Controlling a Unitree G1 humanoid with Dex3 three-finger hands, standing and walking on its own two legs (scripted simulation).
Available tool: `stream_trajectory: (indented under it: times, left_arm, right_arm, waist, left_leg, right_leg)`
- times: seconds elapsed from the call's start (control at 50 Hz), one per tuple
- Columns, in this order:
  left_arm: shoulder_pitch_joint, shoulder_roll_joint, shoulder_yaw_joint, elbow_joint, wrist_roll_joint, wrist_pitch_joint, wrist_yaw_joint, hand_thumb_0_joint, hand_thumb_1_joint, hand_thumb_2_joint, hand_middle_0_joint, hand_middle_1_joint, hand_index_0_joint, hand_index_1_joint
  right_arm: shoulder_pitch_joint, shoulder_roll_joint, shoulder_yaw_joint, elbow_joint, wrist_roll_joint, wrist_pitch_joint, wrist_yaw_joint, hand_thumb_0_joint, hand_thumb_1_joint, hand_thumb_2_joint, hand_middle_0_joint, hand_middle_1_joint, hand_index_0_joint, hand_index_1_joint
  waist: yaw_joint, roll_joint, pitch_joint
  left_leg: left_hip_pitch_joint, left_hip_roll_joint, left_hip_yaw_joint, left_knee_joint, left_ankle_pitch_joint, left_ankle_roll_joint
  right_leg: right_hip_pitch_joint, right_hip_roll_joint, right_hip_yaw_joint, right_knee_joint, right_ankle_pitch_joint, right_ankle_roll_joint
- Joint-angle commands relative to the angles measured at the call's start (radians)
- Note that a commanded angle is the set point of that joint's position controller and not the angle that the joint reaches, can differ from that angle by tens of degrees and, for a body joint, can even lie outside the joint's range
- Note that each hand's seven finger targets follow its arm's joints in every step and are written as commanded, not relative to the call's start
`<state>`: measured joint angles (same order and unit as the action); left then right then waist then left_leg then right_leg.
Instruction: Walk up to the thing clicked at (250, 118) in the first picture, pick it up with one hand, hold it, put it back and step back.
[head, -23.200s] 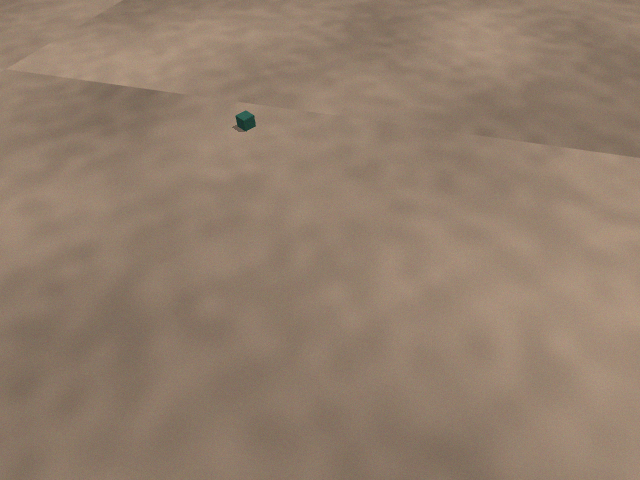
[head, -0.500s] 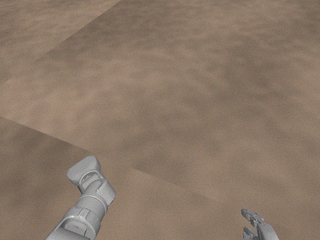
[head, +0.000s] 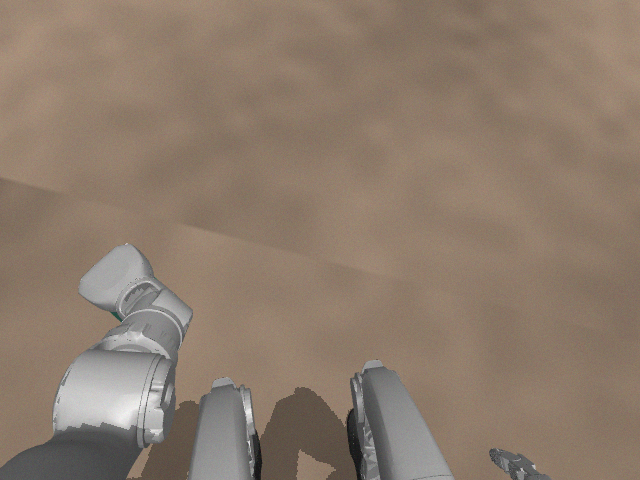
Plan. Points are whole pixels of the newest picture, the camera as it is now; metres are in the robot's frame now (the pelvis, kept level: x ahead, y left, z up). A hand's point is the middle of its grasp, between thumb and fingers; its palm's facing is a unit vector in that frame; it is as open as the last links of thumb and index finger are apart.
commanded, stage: crouch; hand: left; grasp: from above
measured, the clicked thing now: (143, 302) +0.39 +0.24 -0.17
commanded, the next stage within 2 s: lower in 1.20 s
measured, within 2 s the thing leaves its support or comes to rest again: neither
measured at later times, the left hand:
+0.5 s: hand (172, 308) +0.41 +0.23 -0.31, palm faces -0.31 -0.29 -0.91, open 10.1 cm
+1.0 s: hand (184, 313) +0.42 +0.23 -0.39, palm faces -0.32 -0.29 -0.90, open 10.1 cm
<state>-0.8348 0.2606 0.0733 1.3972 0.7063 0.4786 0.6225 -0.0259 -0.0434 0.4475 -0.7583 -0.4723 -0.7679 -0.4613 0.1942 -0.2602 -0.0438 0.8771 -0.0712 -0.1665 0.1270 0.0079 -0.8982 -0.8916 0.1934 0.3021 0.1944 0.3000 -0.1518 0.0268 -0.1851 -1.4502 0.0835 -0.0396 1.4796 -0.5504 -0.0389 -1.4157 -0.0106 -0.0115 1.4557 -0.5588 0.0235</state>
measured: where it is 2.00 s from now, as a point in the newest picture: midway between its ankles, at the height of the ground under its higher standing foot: outside the picture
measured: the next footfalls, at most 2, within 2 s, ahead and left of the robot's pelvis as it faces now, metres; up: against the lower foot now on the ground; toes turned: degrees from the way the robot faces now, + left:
none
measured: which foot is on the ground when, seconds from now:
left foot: down 0.00-1.00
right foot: down 0.00-1.00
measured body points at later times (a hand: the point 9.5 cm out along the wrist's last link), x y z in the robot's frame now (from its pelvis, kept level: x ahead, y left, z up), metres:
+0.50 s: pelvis -0.04 +0.00 -0.17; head +0.17 +0.02 +0.23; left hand +0.43 +0.24 -0.26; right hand +0.01 -0.26 -0.31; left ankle +0.06 +0.14 -0.57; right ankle +0.05 -0.13 -0.57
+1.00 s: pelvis -0.04 +0.00 -0.24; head +0.18 +0.01 +0.15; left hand +0.43 +0.24 -0.34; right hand -0.03 -0.27 -0.37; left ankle +0.06 +0.14 -0.57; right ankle +0.05 -0.13 -0.57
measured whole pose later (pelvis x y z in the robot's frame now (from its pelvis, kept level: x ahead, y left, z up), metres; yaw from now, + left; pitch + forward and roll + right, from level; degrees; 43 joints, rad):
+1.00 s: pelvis -0.04 +0.00 -0.24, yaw -3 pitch +34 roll -4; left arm -1.07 0.51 0.23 1.62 0.87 0.27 0.56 -0.03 -0.01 0.43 -0.73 -0.49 -0.74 -0.48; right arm 0.16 -0.30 0.00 0.91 -0.17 -0.26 0.23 0.00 -0.92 -0.90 0.19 0.30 0.19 0.30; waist -0.23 0.05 -0.09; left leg -2.24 0.06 -0.13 2.28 -0.65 -0.05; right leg -2.19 0.01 -0.01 2.25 -0.66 0.04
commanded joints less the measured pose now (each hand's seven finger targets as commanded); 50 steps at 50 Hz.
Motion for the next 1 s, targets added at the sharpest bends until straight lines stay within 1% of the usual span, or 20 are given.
stream_trajectory:
  times: [0.0,0.04,0.06,0.12,0.22,0.28,0.3,0.32,0.38,0.46,0.5,0.52,0.54,0.56,0.62,0.66,0.78,0.92,0.94,0.98]
  left_arm:
    - [-0.405,0.206,0.007,-0.128,0.028,-0.026,0.044,0.0,0.61,0.705,-1.065,-0.646,-1.065,-0.647]
    - [-0.405,0.253,0.027,-0.113,0.04,-0.034,0.035,0.0,0.618,0.672,-1.07,-0.625,-1.074,-0.622]
    - [-0.417,0.24,0.014,-0.118,0.036,-0.04,0.025,0.0,0.616,0.676,-1.072,-0.628,-1.075,-0.627]
    - [-0.417,0.324,0.05,-0.081,0.058,-0.056,0.016,0.0,0.564,0.665,-1.039,-0.602,-1.039,-0.603]
    - [-0.442,0.318,0.053,-0.043,0.071,-0.081,-0.004,0.0,0.504,0.652,-0.992,-0.606,-0.994,-0.605]
    - [-0.488,0.376,0.066,-0.059,0.093,-0.109,-0.022,0.0,0.437,0.637,-0.952,-0.58,-0.949,-0.585]
    - [-0.545,0.369,0.052,-0.13,0.103,-0.121,-0.03,0.0,0.432,0.644,-0.942,-0.601,-0.942,-0.603]
    - [-0.495,0.36,0.052,-0.051,0.114,-0.115,-0.036,0.0,0.42,0.654,-0.942,-0.588,-0.937,-0.594]
    - [-0.559,0.356,0.047,-0.113,0.12,-0.132,-0.049,0.0,0.402,0.64,-0.93,-0.565,-0.924,-0.573]
    - [-0.512,0.38,0.056,-0.078,0.159,-0.143,-0.065,0.0,0.401,0.613,-0.928,-0.537,-0.922,-0.545]
    - [-0.568,0.381,0.056,-0.127,0.158,-0.156,-0.065,0.0,0.396,0.603,-0.921,-0.529,-0.914,-0.537]
    - [-0.509,0.342,0.043,-0.011,0.155,-0.147,-0.063,0.0,0.389,0.601,-0.928,-0.512,-0.918,-0.524]
    - [-0.528,0.37,0.054,-0.064,0.161,-0.151,-0.068,0.0,0.387,0.602,-0.915,-0.529,-0.909,-0.537]
    - [-0.546,0.41,0.075,-0.081,0.156,-0.161,-0.065,0.0,0.385,0.619,-0.921,-0.528,-0.911,-0.54]
    - [-0.532,0.398,0.071,-0.015,0.173,-0.165,-0.061,0.0,0.362,0.627,-0.905,-0.538,-0.893,-0.551]
    - [-0.557,0.438,0.1,-0.026,0.175,-0.179,-0.046,0.0,0.39,0.627,-0.924,-0.547,-0.914,-0.558]
    - [-0.566,0.432,0.109,0.065,0.187,-0.189,-0.027,0.0,0.385,0.588,-0.908,-0.548,-0.906,-0.551]
    - [-0.6,0.467,0.122,0.08,0.19,-0.204,-0.024,0.0,0.398,0.646,-0.932,-0.557,-0.919,-0.571]
    - [-0.609,0.488,0.134,0.076,0.191,-0.212,-0.02,0.0,0.407,0.631,-0.937,-0.542,-0.924,-0.555]
    - [-0.588,0.468,0.117,0.105,0.19,-0.217,-0.026,0.0,0.412,0.633,-0.941,-0.552,-0.928,-0.564]
  right_arm:
    - [0.077,-0.163,-0.049,-0.048,-0.012,-0.038,0.0,0.0,-0.901,-0.9,0.199,0.3,0.199,0.3]
    - [0.08,-0.16,-0.042,-0.037,-0.019,-0.038,0.003,0.0,-0.902,-0.9,0.199,0.3,0.2,0.3]
    - [0.071,-0.157,-0.04,-0.038,-0.023,-0.04,0.004,0.0,-0.902,-0.901,0.199,0.3,0.2,0.3]
    - [0.075,-0.164,-0.033,-0.031,-0.032,-0.041,0.007,0.0,-0.901,-0.901,0.199,0.3,0.2,0.3]
    - [0.084,-0.158,-0.021,-0.03,-0.042,-0.054,0.018,0.0,-0.904,-0.902,0.199,0.3,0.2,0.3]
    - [0.088,-0.171,-0.018,-0.025,-0.043,-0.061,0.024,0.0,-0.905,-0.904,0.199,0.3,0.2,0.3]
    - [0.099,-0.165,-0.017,-0.022,-0.047,-0.063,0.028,0.0,-0.906,-0.904,0.199,0.3,0.2,0.3]
    - [0.091,-0.182,-0.017,-0.024,-0.044,-0.063,0.028,0.0,-0.903,-0.903,0.199,0.3,0.2,0.3]
    - [0.102,-0.198,-0.027,-0.017,-0.042,-0.068,0.029,0.0,-0.902,-0.904,0.2,0.3,0.2,0.3]
    - [0.123,-0.215,-0.028,-0.005,-0.045,-0.072,0.035,0.0,-0.901,-0.903,0.2,0.3,0.2,0.3]
    - [0.126,-0.213,-0.028,0.003,-0.049,-0.077,0.039,0.0,-0.9,-0.903,0.2,0.3,0.2,0.3]
    - [0.124,-0.222,-0.026,-0.002,-0.049,-0.078,0.04,0.0,-0.9,-0.903,0.2,0.3,0.2,0.3]
    - [0.132,-0.221,-0.025,-0.005,-0.05,-0.083,0.043,0.0,-0.901,-0.903,0.2,0.3,0.2,0.3]
    - [0.136,-0.221,-0.028,0.005,-0.056,-0.084,0.045,0.0,-0.901,-0.903,0.2,0.3,0.2,0.3]
    - [0.146,-0.218,-0.017,-0.002,-0.063,-0.088,0.053,0.0,-0.903,-0.904,0.2,0.3,0.2,0.3]
    - [0.153,-0.216,-0.017,0.003,-0.069,-0.09,0.059,0.0,-0.905,-0.904,0.2,0.3,0.2,0.3]
    - [0.154,-0.226,-0.019,0.015,-0.086,-0.105,0.082,0.0,-0.906,-0.904,0.2,0.3,0.2,0.3]
    - [0.167,-0.235,-0.019,0.03,-0.098,-0.112,0.101,0.0,-0.908,-0.904,0.2,0.3,0.2,0.3]
    - [0.172,-0.248,-0.02,0.031,-0.096,-0.113,0.103,0.0,-0.907,-0.905,0.2,0.3,0.2,0.3]
    - [0.163,-0.237,-0.016,0.037,-0.1,-0.111,0.108,0.0,-0.909,-0.905,0.2,0.3,0.2,0.3]
  waist:
    - [-0.019,0.097,-0.624]
    - [-0.019,0.126,-0.625]
    - [-0.032,0.126,-0.609]
    - [-0.042,0.104,-0.592]
    - [-0.07,0.122,-0.609]
    - [-0.063,0.161,-0.632]
    - [-0.068,0.197,-0.666]
    - [-0.068,0.193,-0.661]
    - [-0.08,0.236,-0.671]
    - [-0.079,0.224,-0.638]
    - [-0.086,0.228,-0.638]
    - [-0.088,0.183,-0.613]
    - [-0.099,0.192,-0.609]
    - [-0.082,0.188,-0.624]
    - [-0.09,0.152,-0.625]
    - [-0.077,0.146,-0.637]
    - [-0.091,0.18,-0.589]
    - [-0.11,0.18,-0.577]
    - [-0.099,0.19,-0.585]
    - [-0.109,0.176,-0.56]
  left_leg:
    - [0.224,-0.046,0.043,-0.047,0.171,0.019]
    - [0.188,-0.043,0.039,0.006,0.166,0.021]
    - [0.154,-0.043,0.033,0.026,0.126,0.026]
    - [0.027,-0.045,0.033,0.112,0.07,0.037]
    - [-0.061,-0.04,0.022,0.234,0.046,0.041]
    - [-0.09,-0.039,0.019,0.278,0.027,0.039]
    - [-0.077,-0.04,0.021,0.294,0.038,0.037]
    - [-0.069,-0.038,0.017,0.302,0.019,0.035]
    - [-0.067,-0.035,0.003,0.329,-0.009,0.031]
    - [-0.106,-0.04,-0.007,0.363,0.004,0.033]
    - [-0.127,-0.042,-0.003,0.387,-0.008,0.036]
    - [-0.155,-0.041,0.001,0.398,-0.017,0.038]
    - [-0.168,-0.046,0.004,0.413,-0.002,0.041]
    - [-0.187,-0.045,0.011,0.426,0.001,0.042]
    - [-0.243,-0.051,0.034,0.483,0.038,0.052]
    - [-0.29,-0.051,0.046,0.516,0.052,0.056]
    - [-0.31,-0.05,0.036,0.538,0.012,0.05]
    - [-0.346,-0.053,0.038,0.589,-0.02,0.054]
    - [-0.359,-0.056,0.037,0.59,-0.019,0.054]
    - [-0.379,-0.057,0.037,0.603,-0.04,0.056]
  right_leg:
    - [0.201,0.047,-0.05,-0.071,0.203,-0.046]
    - [0.141,0.044,-0.056,-0.022,0.195,-0.048]
    - [0.101,0.045,-0.058,-0.007,0.151,-0.049]
    - [0.03,0.046,-0.048,0.046,0.079,-0.044]
    - [-0.098,0.045,-0.06,0.158,0.058,-0.041]
    - [-0.149,0.047,-0.068,0.214,0.033,-0.045]
    - [-0.155,0.045,-0.071,0.235,0.052,-0.046]
    - [-0.182,0.047,-0.077,0.246,0.033,-0.048]
    - [-0.256,0.04,-0.089,0.291,0.018,-0.051]
    - [-0.314,0.035,-0.102,0.355,0.037,-0.053]
    - [-0.336,0.035,-0.099,0.372,0.031,-0.052]
    - [-0.335,0.038,-0.101,0.369,0.026,-0.05]
    - [-0.34,0.034,-0.095,0.378,0.041,-0.046]
    - [-0.329,0.037,-0.094,0.394,0.038,-0.046]
    - [-0.294,0.041,-0.084,0.405,0.085,-0.038]
    - [-0.275,0.044,-0.077,0.423,0.106,-0.034]
    - [-0.373,0.046,-0.094,0.474,0.049,-0.041]
    - [-0.411,0.05,-0.098,0.505,0.015,-0.039]
    - [-0.412,0.048,-0.098,0.513,0.016,-0.039]
    - [-0.429,0.052,-0.102,0.519,-0.008,-0.04]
